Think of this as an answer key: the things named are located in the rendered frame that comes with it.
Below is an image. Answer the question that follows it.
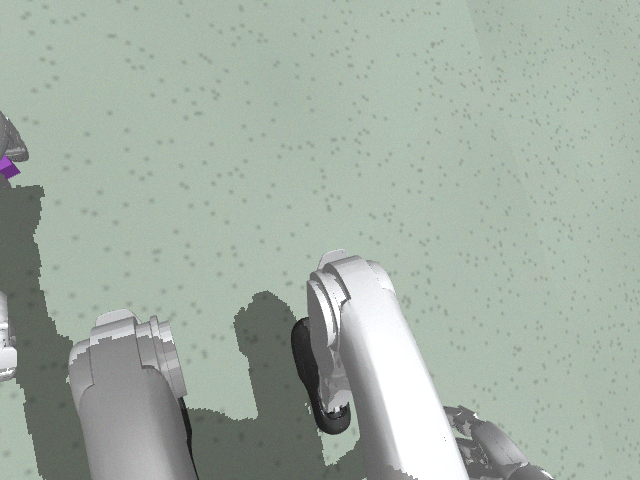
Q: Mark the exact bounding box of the left robot hand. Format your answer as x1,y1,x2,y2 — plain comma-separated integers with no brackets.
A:
0,111,29,190

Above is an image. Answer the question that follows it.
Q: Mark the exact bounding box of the right robot foot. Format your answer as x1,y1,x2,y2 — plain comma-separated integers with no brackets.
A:
291,317,351,435

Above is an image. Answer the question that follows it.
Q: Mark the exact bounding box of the small box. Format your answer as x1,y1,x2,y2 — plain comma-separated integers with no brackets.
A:
0,155,21,179

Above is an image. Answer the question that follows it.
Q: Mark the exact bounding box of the left robot arm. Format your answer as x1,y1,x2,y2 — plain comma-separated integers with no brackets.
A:
0,290,17,382

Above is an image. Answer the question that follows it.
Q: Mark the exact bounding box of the left robot foot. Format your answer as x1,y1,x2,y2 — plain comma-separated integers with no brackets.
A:
178,397,199,480

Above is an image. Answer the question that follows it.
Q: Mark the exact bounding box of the right robot hand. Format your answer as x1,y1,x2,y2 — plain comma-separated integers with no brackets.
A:
443,405,532,480

